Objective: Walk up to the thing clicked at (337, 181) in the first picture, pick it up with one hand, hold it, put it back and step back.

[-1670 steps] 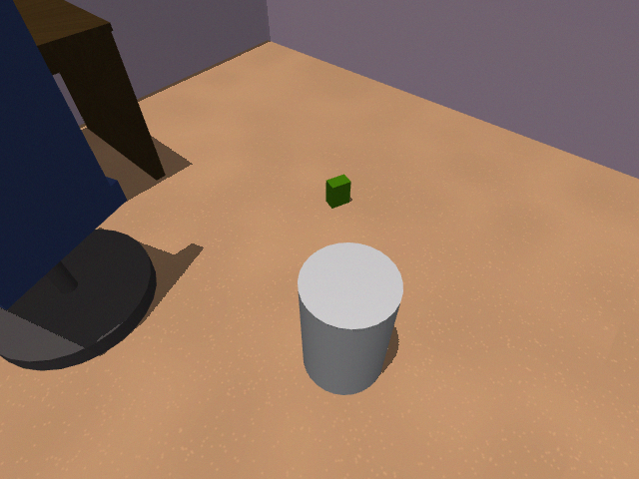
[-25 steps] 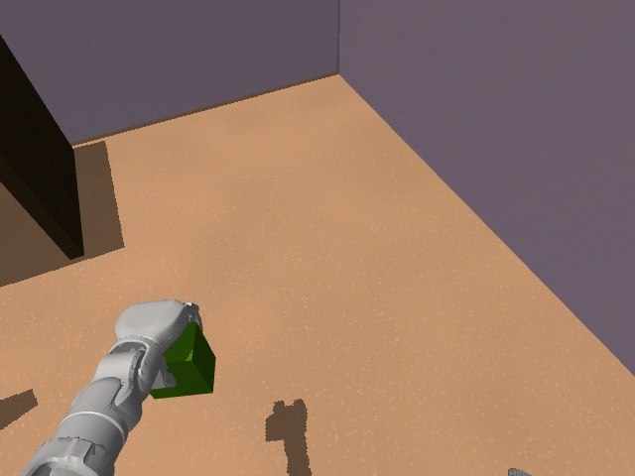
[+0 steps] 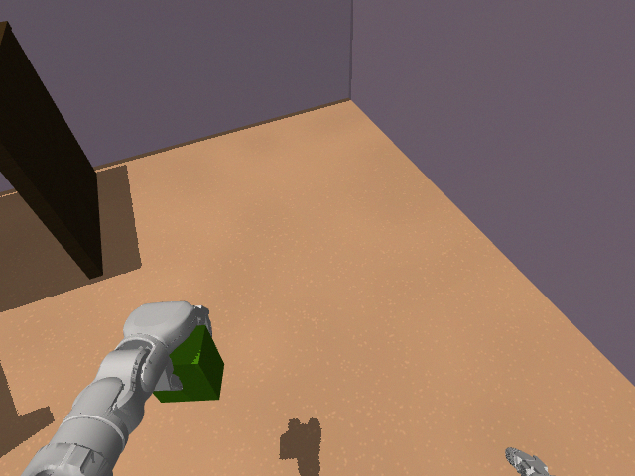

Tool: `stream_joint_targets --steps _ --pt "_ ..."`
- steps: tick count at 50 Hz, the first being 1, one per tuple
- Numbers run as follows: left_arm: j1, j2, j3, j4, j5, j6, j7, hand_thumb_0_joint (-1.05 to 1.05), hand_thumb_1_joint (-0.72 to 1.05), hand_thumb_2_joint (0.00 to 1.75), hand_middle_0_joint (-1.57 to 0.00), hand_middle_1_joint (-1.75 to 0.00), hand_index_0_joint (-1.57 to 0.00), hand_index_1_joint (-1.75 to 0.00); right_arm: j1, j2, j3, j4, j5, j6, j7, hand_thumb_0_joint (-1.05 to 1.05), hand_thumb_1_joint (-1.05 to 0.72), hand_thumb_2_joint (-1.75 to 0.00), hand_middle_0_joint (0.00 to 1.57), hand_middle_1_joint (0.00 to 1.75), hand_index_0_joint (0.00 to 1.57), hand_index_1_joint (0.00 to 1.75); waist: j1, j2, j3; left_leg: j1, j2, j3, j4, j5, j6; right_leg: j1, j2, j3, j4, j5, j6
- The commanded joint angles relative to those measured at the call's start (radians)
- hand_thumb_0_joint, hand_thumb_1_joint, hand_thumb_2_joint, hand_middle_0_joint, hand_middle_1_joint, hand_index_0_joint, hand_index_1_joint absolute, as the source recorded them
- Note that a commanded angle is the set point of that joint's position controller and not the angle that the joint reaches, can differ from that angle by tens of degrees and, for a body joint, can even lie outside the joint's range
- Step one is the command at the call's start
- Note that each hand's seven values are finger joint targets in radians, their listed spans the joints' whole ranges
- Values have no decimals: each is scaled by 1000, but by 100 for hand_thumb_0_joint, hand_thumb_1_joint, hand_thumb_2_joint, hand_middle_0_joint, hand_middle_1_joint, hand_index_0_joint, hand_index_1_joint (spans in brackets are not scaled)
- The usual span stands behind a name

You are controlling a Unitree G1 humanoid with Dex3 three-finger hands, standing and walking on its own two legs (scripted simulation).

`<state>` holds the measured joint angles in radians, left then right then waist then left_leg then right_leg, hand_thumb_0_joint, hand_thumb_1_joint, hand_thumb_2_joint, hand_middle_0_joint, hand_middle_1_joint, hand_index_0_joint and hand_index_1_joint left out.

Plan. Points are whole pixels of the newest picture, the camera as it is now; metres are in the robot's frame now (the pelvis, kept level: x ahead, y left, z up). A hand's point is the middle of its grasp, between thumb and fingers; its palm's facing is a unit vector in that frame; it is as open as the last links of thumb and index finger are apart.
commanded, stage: hold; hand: left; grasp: from above
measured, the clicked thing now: (182, 365) +0.31 +0.22 -0.09
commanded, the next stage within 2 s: crouch in 1.46 s
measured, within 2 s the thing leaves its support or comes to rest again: neither
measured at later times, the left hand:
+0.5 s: hand (167, 363) +0.29 +0.22 -0.02, palm faces -0.43 -0.04 -0.90, open 9.4 cm
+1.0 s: hand (165, 365) +0.28 +0.21 -0.01, palm faces -0.43 -0.04 -0.90, open 9.4 cm
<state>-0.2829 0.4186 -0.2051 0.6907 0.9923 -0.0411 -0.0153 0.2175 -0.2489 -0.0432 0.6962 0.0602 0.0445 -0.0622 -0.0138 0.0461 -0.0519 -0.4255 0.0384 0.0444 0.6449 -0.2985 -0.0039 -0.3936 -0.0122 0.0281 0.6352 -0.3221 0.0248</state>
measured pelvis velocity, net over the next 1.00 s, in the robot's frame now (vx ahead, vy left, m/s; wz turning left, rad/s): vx -0.01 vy -0.01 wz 0.00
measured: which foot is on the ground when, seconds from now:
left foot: down 0.00-1.00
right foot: down 0.00-1.00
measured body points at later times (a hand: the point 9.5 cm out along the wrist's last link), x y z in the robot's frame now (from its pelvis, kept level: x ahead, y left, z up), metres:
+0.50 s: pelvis -0.01 -0.01 +0.01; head +0.00 -0.03 +0.46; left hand +0.30 +0.22 +0.03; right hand +0.14 -0.26 -0.11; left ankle +0.02 +0.12 -0.72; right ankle +0.00 -0.14 -0.72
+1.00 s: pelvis -0.01 -0.01 +0.01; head -0.01 -0.03 +0.46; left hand +0.30 +0.21 +0.04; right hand +0.15 -0.25 -0.10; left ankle +0.02 +0.12 -0.72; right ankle +0.00 -0.14 -0.72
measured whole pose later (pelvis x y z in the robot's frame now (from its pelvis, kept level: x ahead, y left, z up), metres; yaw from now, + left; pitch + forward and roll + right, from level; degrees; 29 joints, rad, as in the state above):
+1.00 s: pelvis -0.01 -0.01 +0.01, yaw +0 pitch +0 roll +0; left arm -0.22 0.43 -0.21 0.54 0.97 -0.03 -0.09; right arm 0.16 -0.25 -0.02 0.68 0.07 0.07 -0.08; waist 0.01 0.06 0.00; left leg -0.29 0.03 0.05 0.50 -0.21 -0.01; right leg -0.27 -0.01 0.03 0.52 -0.25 0.02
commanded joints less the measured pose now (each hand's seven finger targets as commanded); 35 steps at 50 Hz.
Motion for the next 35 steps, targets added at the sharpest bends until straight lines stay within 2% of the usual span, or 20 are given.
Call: stream_joint_targets --steps 1,4,10,12,13,15,16,20,24,25,26,27,29,30,35 --pt "-317 218 105 -181 4 0 46 0 66 84 -102 -73 -102 -72 -50 -133 -40 -122 -1 -27 -9 0 -90 -90 20 30 20 30 4 -28 -247 188 -46 -9 -88 270 13 63 44 -9 -105 261 -26" --pt "-303 211 95 -189 8 2 37 0 64 83 -99 -73 -100 -72 -63 -134 -39 -129 0 -25 -8 0 -90 -90 20 30 20 30 9 -23 -235 194 -44 -9 -105 253 11 67 46 -13 -114 233 -30" --pt "-283 209 91 -216 -12 3 15 0 65 84 -99 -75 -100 -74 -91 -130 -33 -143 3 -22 -10 0 -90 -90 20 30 20 30 16 -35 -208 195 -46 -7 -135 193 16 79 42 -12 -151 174 -27" --pt "-292 219 98 -255 -18 -1 12 0 64 80 -98 -73 -100 -72 -98 -129 -31 -149 6 -21 -13 0 -90 -90 20 30 20 30 21 -34 -218 207 -48 -5 -140 193 16 90 41 -12 -155 173 -26" --pt "-274 217 99 -231 -14 1 10 0 65 81 -99 -75 -100 -73 -102 -129 -33 -146 4 -20 -14 0 -90 -90 20 30 20 30 16 -35 -217 211 -49 -2 -141 195 18 86 39 -9 -159 179 -26" --pt "-296 219 101 -265 -20 -3 10 0 64 81 -98 -74 -100 -72 -104 -131 -31 -147 4 -20 -16 0 -90 -90 20 30 20 30 13 -31 -221 226 -45 -4 -150 195 16 86 42 -12 -161 175 -27" --pt "-290 213 92 -258 -16 -3 9 0 63 81 -98 -74 -100 -73 -115 -127 -27 -149 6 -20 -17 0 -91 -90 20 30 20 30 15 -36 -210 225 -45 -7 -151 192 16 83 42 -13 -163 168 -27" --pt "-306 231 113 -279 -9 -5 15 0 59 82 -95 -75 -97 -74 -111 -128 -27 -141 4 -21 -20 0 -91 -90 20 30 20 30 19 -33 -238 244 -48 -2 -149 214 17 100 40 -11 -167 194 -24" --pt "-300 219 105 -275 -15 4 18 0 62 82 -97 -77 -99 -75 -134 -126 -23 -144 8 -21 -20 0 -91 -90 20 30 20 30 25 -32 -196 235 -48 0 -170 180 14 89 41 -14 -183 153 -28" --pt "-278 210 98 -248 -8 10 14 0 62 81 -96 -77 -98 -75 -131 -122 -22 -142 6 -20 -20 0 -91 -90 20 30 20 30 18 -42 -184 233 -49 1 -169 173 18 88 37 -10 -189 151 -25" --pt "-290 214 99 -277 -17 8 10 0 60 79 -95 -76 -97 -74 -137 -123 -22 -146 7 -20 -19 0 -91 -90 20 30 20 30 26 -42 -183 230 -48 0 -175 168 17 98 38 -14 -193 142 -27" --pt "-282 223 104 -280 -10 8 5 0 60 80 -95 -77 -97 -75 -138 -125 -22 -146 6 -20 -18 0 -91 -90 20 30 20 30 26 -33 -198 240 -48 0 -176 173 18 102 37 -11 -191 148 -27" --pt "-265 208 88 -273 -14 11 -8 0 59 81 -95 -77 -96 -75 -143 -121 -22 -148 7 -18 -19 0 -91 -90 20 30 20 30 24 -40 -192 245 -46 -1 -178 194 18 106 38 -14 -191 168 -26" --pt "-283 223 99 -314 -18 6 -12 0 59 80 -94 -76 -96 -74 -144 -125 -22 -151 7 -18 -19 0 -91 -90 20 30 20 30 28 -30 -209 255 -45 -1 -183 188 18 119 39 -15 -192 161 -27" --pt "-261 221 104 -296 -21 7 -24 0 60 81 -95 -76 -97 -74 -155 -117 -16 -157 10 -17 -24 0 -91 -90 20 30 20 30 28 -22 -185 258 -47 3 -192 184 18 112 39 -15 -203 154 -28"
